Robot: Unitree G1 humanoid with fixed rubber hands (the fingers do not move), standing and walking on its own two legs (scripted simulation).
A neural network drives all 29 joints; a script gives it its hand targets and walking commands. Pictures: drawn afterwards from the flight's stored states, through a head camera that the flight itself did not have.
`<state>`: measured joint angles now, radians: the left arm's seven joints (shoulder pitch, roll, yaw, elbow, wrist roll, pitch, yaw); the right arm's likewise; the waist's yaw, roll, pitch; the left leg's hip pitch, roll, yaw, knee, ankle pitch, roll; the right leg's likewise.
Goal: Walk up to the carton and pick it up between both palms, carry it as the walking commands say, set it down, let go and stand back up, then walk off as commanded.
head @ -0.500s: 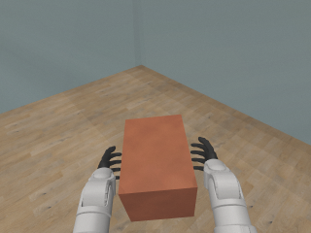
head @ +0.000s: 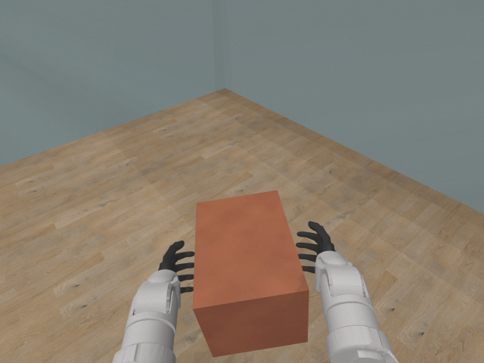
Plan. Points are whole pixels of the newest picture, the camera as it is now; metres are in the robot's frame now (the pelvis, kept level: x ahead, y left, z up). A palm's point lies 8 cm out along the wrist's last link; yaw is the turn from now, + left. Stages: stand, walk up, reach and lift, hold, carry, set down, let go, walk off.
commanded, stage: set down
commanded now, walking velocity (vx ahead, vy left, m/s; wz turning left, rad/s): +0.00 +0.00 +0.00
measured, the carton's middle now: (247, 267) +0.36 +0.00 -0.07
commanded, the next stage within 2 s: none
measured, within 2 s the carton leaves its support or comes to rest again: neither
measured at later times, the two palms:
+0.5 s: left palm (181, 286) +0.32 +0.14 -0.07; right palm (316, 272) +0.34 -0.14 -0.06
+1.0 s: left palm (191, 299) +0.33 +0.13 -0.15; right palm (314, 303) +0.32 -0.15 -0.16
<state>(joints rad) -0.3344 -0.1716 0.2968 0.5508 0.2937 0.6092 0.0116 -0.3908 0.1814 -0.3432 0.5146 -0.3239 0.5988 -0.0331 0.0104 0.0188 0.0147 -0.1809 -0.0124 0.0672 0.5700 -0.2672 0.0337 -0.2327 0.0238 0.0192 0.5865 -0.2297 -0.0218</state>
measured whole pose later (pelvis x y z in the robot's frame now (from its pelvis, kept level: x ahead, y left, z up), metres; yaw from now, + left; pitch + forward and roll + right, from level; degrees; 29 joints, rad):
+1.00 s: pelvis -0.03 -0.01 -0.06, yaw +2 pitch +24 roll +2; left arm -0.61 -0.06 0.25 0.84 0.11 -0.03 0.19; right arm -0.56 0.09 -0.26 0.78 -0.20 -0.01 -0.21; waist -0.03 0.02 0.03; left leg -1.04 -0.02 0.04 0.91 -0.29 0.03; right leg -1.08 0.03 0.02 0.91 -0.25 -0.03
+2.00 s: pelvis -0.05 +0.00 -0.18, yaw +3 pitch +43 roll +2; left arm -0.95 0.03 0.12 0.87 -0.05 0.01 0.30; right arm -0.96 -0.08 -0.21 0.85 -0.04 0.01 -0.26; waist -0.03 0.02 -0.02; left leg -1.74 -0.04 0.04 1.41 -0.42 0.02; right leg -1.79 0.03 0.02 1.41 -0.37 -0.02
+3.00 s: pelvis -0.06 -0.01 -0.32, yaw +5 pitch +46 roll +4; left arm -1.27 0.05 0.31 0.86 0.02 0.21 0.21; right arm -1.29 -0.16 -0.43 0.85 -0.19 0.21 -0.05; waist -0.04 0.02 0.14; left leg -2.17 -0.10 0.03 1.91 -0.54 -0.01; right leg -2.22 0.04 0.02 1.91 -0.49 -0.02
